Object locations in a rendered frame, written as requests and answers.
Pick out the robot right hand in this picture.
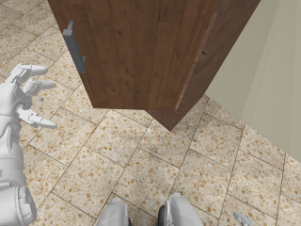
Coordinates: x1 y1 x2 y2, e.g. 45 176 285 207
233 211 255 226

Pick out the cupboard door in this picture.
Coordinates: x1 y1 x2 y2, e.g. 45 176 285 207
47 0 218 111

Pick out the robot left hand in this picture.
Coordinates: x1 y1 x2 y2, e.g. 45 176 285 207
0 63 57 129

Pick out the handle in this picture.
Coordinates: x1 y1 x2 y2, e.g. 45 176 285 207
62 20 87 73

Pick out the robot right thigh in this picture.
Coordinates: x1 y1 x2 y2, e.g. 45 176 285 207
165 197 204 226

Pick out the robot left upper arm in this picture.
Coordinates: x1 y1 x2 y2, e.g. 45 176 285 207
0 186 38 226

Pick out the left robot forearm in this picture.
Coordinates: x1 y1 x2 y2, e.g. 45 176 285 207
0 115 26 191

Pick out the robot right shin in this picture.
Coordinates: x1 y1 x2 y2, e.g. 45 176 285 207
164 193 181 226

